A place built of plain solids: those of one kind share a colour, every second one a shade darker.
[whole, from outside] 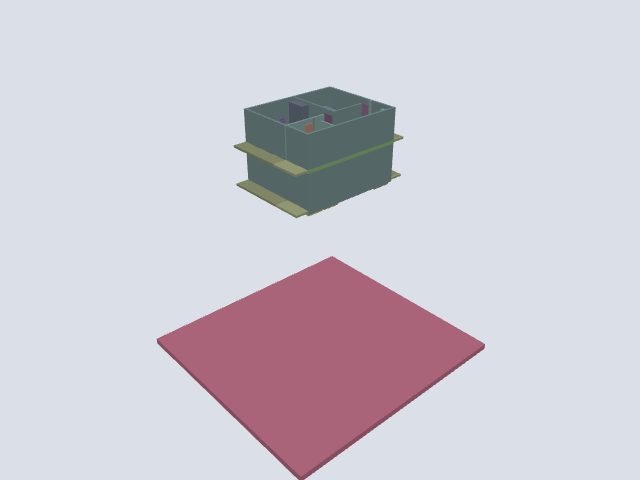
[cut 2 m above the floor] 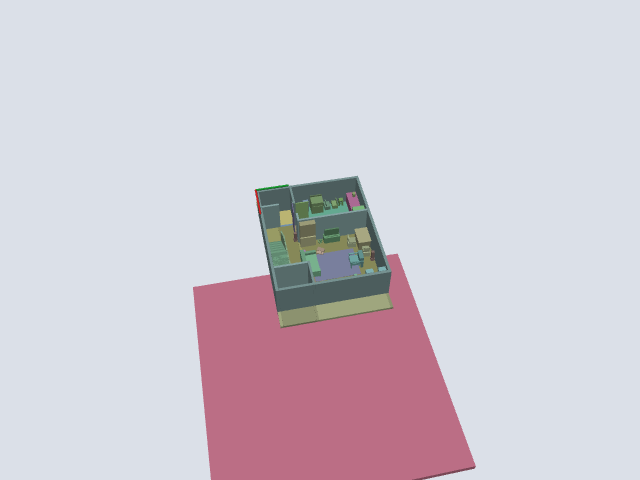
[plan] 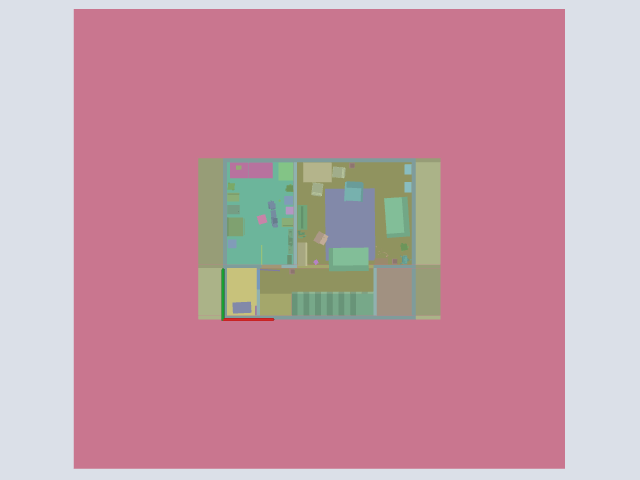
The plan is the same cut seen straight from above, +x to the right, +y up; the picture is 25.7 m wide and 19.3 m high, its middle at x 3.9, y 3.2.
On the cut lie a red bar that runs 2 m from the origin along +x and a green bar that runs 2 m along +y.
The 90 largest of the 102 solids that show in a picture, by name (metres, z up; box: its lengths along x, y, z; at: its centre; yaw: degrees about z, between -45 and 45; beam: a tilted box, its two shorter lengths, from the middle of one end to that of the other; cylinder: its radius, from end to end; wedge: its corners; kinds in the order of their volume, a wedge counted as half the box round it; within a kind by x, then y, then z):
{
 "under_1": {"box": [19.75, 18.49, 0.5], "at": [3.88, 3.25, -14.9]},
 "wall_1": {"box": [0.16, 1.91, 5.43], "at": [0.08, 1.11, 2.42]},
 "wall_2": {"box": [0.16, 4.13, 5.43], "at": [0.08, 4.26, 2.42]},
 "wall_3": {"box": [1.55, 0.13, 2.87], "at": [0.78, 2.13, 1.14]},
 "wall_4": {"box": [0.13, 1.05, 2.87], "at": [1.43, 0.69, 1.14]},
 "wall_5": {"box": [3.22, 0.13, 2.31], "at": [1.61, 2.13, 3.98]},
 "wall_6": {"box": [0.13, 1.14, 2.31], "at": [2.27, 0.73, 3.98]},
 "wall_7": {"box": [0.63, 0.13, 2.87], "at": [2.67, 2.13, 1.14]},
 "wall_8": {"box": [0.13, 4.13, 2.87], "at": [2.92, 4.26, 1.14]},
 "wall_9": {"box": [7.75, 0.16, 5.43], "at": [3.88, 0.08, 2.42]},
 "wall_10": {"box": [7.75, 0.16, 5.43], "at": [3.88, 6.41, 2.42]},
 "wall_11": {"box": [0.13, 4.13, 2.31], "at": [4.14, 4.26, 3.98]},
 "wall_12": {"box": [2.62, 0.13, 2.31], "at": [5.33, 2.13, 3.98]},
 "wall_13": {"box": [0.13, 1.91, 2.87], "at": [6.12, 1.11, 1.14]},
 "wall_14": {"box": [1.7, 0.13, 2.87], "at": [6.9, 2.13, 1.14]},
 "wall_15": {"box": [0.31, 0.13, 2.31], "at": [7.59, 2.13, 3.98]},
 "wall_16": {"box": [0.16, 1.91, 5.43], "at": [7.67, 1.11, 2.42]},
 "wall_17": {"box": [0.16, 4.13, 5.43], "at": [7.67, 4.26, 2.42]},
 "stair_1": {"box": [3.29, 0.88, 0.49], "at": [4.41, 0.6, -0.06]},
 "stair_2": {"box": [3.06, 0.88, 0.68], "at": [4.52, 0.6, 0.04]},
 "stair_3": {"box": [2.82, 0.88, 0.86], "at": [4.64, 0.6, 0.13]},
 "stair_4": {"box": [2.59, 0.88, 1.05], "at": [4.76, 0.6, 0.23]},
 "stair_5": {"box": [2.35, 0.88, 1.24], "at": [4.88, 0.6, 0.32]},
 "stair_6": {"box": [2.12, 0.88, 1.43], "at": [4.99, 0.6, 0.41]},
 "stair_7": {"box": [1.88, 0.88, 1.62], "at": [5.11, 0.6, 0.51]},
 "stair_8": {"box": [1.65, 0.88, 1.8], "at": [5.23, 0.6, 0.6]},
 "stair_9": {"box": [1.41, 0.88, 1.99], "at": [5.35, 0.6, 0.7]},
 "stair_10": {"box": [1.18, 0.88, 2.18], "at": [5.46, 0.6, 0.79]},
 "stair_11": {"box": [0.94, 0.88, 2.37], "at": [5.58, 0.6, 0.88]},
 "stair_12": {"box": [0.71, 0.88, 2.56], "at": [5.7, 0.6, 0.98]},
 "stair_13": {"box": [0.24, 0.88, 2.93], "at": [5.94, 0.6, 1.17]},
 "floor_living_1": {"box": [1.27, 0.88, 0.5], "at": [2.12, 0.6, -0.25]},
 "floor_living_2": {"box": [4.56, 1.03, 0.5], "at": [3.77, 1.55, -0.25]},
 "floor_living_3": {"box": [3.07, 0.13, 0.5], "at": [4.52, 2.13, -0.25]},
 "floor_living_4": {"box": [4.61, 4.13, 0.5], "at": [5.29, 4.26, -0.25]},
 "floor_kitchen_1": {"box": [2.69, 4.13, 0.5], "at": [1.5, 4.26, -0.25]},
 "upper_floor_next_1": {"box": [1.0, 0.16, 0.16], "at": [-0.5, 0.08, -0.08]},
 "upper_floor_next_2": {"box": [1.0, 0.16, 0.16], "at": [-0.5, 0.08, 2.74]},
 "upper_floor_next_3": {"box": [1.0, 1.91, 0.16], "at": [-0.5, 1.11, -0.08]},
 "upper_floor_next_4": {"box": [1.0, 1.91, 0.16], "at": [-0.5, 1.11, 2.74]},
 "upper_floor_next_5": {"box": [1.0, 4.13, 0.16], "at": [-0.5, 4.26, -0.08]},
 "upper_floor_next_6": {"box": [1.0, 4.13, 0.16], "at": [-0.5, 4.26, 2.74]},
 "upper_floor_next_7": {"box": [1.0, 0.16, 0.16], "at": [-0.5, 6.41, -0.08]},
 "upper_floor_next_8": {"box": [1.0, 0.16, 0.16], "at": [8.25, 0.08, -0.08]},
 "upper_floor_next_9": {"box": [1.0, 1.91, 0.16], "at": [8.25, 1.11, -0.08]},
 "upper_floor_next_10": {"box": [1.0, 4.13, 0.16], "at": [8.25, 4.26, -0.08]},
 "upper_floor_next_11": {"box": [1.0, 0.16, 0.16], "at": [8.25, 6.41, -0.08]},
 "fixture_wardrobe_bedroom_1": {"box": [0.62, 1.39, 2.2], "at": [3.77, 5.33, 3.87]},
 "sofa_1": {"box": [0.17, 0.92, 0.18], "at": [4.34, 2.42, 0.54], "yaw": 0.6},
 "sofa_2": {"box": [1.6, 0.93, 0.34], "at": [5.05, 2.42, 0.28], "yaw": 0.6},
 "sofa_3": {"box": [1.6, 0.23, 0.39], "at": [5.06, 2.06, 0.65], "yaw": 0.6},
 "sofa_4": {"box": [0.17, 0.92, 0.18], "at": [5.77, 2.44, 0.54], "yaw": 0.6},
 "sofa_5": {"box": [0.92, 0.17, 0.18], "at": [6.94, 4.82, 0.54], "yaw": 4.0},
 "sofa_6": {"box": [0.93, 1.6, 0.34], "at": [7.0, 4.11, 0.28], "yaw": 4.0},
 "sofa_7": {"box": [0.92, 0.17, 0.18], "at": [7.04, 3.4, 0.54], "yaw": 4.0},
 "sofa_8": {"box": [0.23, 1.6, 0.39], "at": [7.36, 4.13, 0.65], "yaw": 4.0},
 "floor_store_1": {"box": [1.41, 1.91, 0.5], "at": [6.89, 1.11, -0.25]},
 "floor_lobby_1": {"box": [1.2, 1.91, 0.5], "at": [0.76, 1.11, -0.25]},
 "fridge_flat_1": {"box": [0.6, 0.73, 1.66], "at": [2.53, 5.95, 0.83]},
 "china_cabinet_1": {"box": [0.33, 0.95, 1.07], "at": [3.15, 2.63, 1.36]},
 "china_cabinet_2": {"box": [0.4, 0.95, 0.83], "at": [3.19, 2.63, 0.41]},
 "kitchen_table_1": {"box": [1.06, 0.71, 0.72], "at": [3.79, 5.92, 0.36]},
 "kitchen_table_2": {"box": [1.15, 0.8, 0.028], "at": [3.79, 5.92, 0.74]},
 "rug_1": {"box": [0.75, 0.45, 0.08], "at": [0.76, 0.48, -0.03], "yaw": 2.4},
 "rug_2": {"box": [2.0, 2.9, 0.08], "at": [5.11, 3.82, -0.03], "yaw": 0.6},
 "billy_1": {"box": [0.28, 0.42, 2.02], "at": [7.44, 5.32, 1.01]},
 "billy_2": {"box": [0.28, 0.42, 2.02], "at": [7.44, 6.04, 1.01]},
 "range_flat_1": {"box": [0.65, 0.76, 0.94], "at": [0.49, 3.73, 0.47]},
 "wall_band_1": {"box": [7.75, 0.16, 0.26], "at": [3.88, 0.08, 2.69]},
 "tv_board_1": {"box": [0.09, 0.9, 0.52], "at": [3.18, 4.11, 0.78]},
 "tv_board_2": {"box": [0.4, 1.0, 0.48], "at": [3.19, 4.11, 0.24]},
 "bar_stool_1": {"box": [0.35, 0.35, 0.74], "at": [0.37, 3.04, 0.37]},
 "bar_stool_2": {"box": [0.35, 0.35, 0.74], "at": [2.64, 4.79, 0.37]},
 "leaf_bedroom_door_1": {"box": [0.05, 0.8, 2.01], "at": [4.02, 2.6, 3.83]},
 "leaf_bedroom_door_2": {"box": [0.05, 0.8, 2.01], "at": [7.45, 2.6, 3.83], "yaw": -2.0},
 "armchair_frame_1": {"box": [0.63, 0.74, 0.18], "at": [5.26, 5.14, 0.32], "yaw": -2.9},
 "armchair_frame_2": {"box": [0.62, 0.26, 0.41], "at": [5.28, 5.42, 0.61], "yaw": -2.9},
 "recycling_crate_1": {"box": [0.48, 0.36, 0.28], "at": [0.41, 4.92, 0.14]},
 "recycling_crate_2": {"box": [0.48, 0.36, 0.28], "at": [2.6, 3.91, 0.14]},
 "leaf_kitchen_door_1": {"box": [0.05, 0.8, 2.01], "at": [1.55, 2.6, 1.01]},
 "leaf_living_door_1": {"box": [0.8, 0.05, 2.01], "at": [1.89, 1.99, 1.01], "yaw": -3.0},
 "chair_kitchen_1": {"box": [0.43, 0.5, 0.38], "at": [3.79, 5.24, 0.19], "yaw": -7.5},
 "leaf_bath_door_1": {"box": [0.71, 0.05, 2.01], "at": [1.85, 1.99, 3.83], "yaw": 3.0},
 "combo_amp_1": {"box": [0.55, 0.26, 0.46], "at": [6.36, 2.34, 0.23]},
 "kitchen_bin_1": {"box": [0.31, 0.31, 0.65], "at": [2.68, 4.38, 0.33]},
 "recycling_tote_1": {"box": [0.5, 0.37, 0.29], "at": [0.42, 4.42, 0.14]},
 "floor_gap_kitchen_door_1": {"box": [0.8, 0.13, 0.5], "at": [1.95, 2.13, -0.25]},
 "floor_gap_living_door_1": {"box": [0.13, 0.8, 0.5], "at": [1.43, 1.61, -0.25]},
 "grocery_bags_1": {"box": [0.21, 0.32, 0.56], "at": [2.03, 4.24, 0.28], "yaw": 7.2},
 "counter_run_1": {"box": [0.96, 0.64, 0.038], "at": [1.52, 6.0, 0.9]}
}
